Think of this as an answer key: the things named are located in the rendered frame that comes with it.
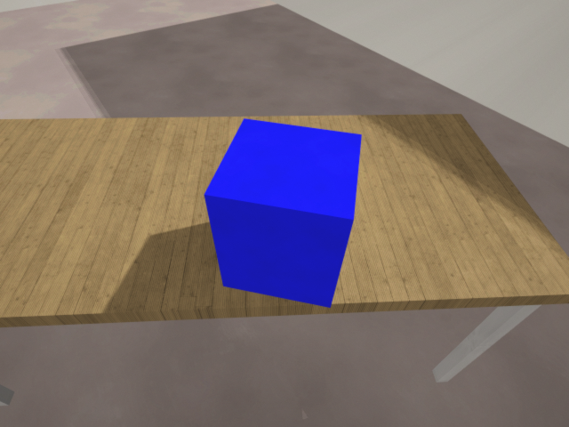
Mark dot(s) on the carton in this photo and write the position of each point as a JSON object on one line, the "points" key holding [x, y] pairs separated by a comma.
{"points": [[281, 207]]}

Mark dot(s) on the table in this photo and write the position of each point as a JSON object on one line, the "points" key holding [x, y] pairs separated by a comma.
{"points": [[104, 220]]}

